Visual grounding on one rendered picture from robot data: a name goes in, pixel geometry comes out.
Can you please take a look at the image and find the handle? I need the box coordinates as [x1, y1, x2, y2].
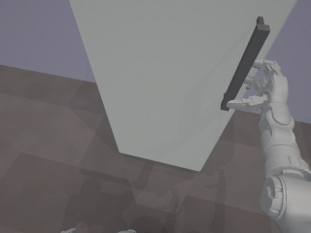
[221, 17, 270, 111]

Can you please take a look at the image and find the fridge door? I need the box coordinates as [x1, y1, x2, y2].
[69, 0, 295, 172]

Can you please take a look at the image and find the robot right hand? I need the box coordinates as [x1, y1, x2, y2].
[226, 58, 289, 113]

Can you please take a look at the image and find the right robot upper arm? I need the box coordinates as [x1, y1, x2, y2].
[259, 175, 311, 233]

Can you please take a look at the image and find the robot right forearm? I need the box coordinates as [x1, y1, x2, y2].
[259, 102, 311, 182]

